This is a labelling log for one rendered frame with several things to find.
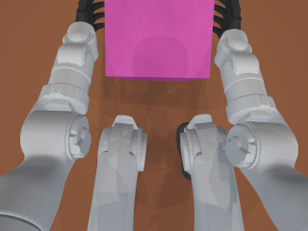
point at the robot left hand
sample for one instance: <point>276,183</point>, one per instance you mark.
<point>85,13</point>

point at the robot right hand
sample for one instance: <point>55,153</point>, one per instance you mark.
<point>231,16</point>

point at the right robot upper arm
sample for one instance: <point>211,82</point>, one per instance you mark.
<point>265,152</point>

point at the robot left thigh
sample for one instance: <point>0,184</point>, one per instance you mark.
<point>114,191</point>

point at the carton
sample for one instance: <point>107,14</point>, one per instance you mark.
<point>158,40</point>

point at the robot right forearm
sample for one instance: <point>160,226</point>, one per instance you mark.
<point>242,80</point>

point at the robot left shin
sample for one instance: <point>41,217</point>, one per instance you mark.
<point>107,132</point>

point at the robot left forearm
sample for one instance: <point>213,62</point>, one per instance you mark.
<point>69,82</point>

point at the left robot upper arm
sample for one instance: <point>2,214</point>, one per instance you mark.
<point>30,194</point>

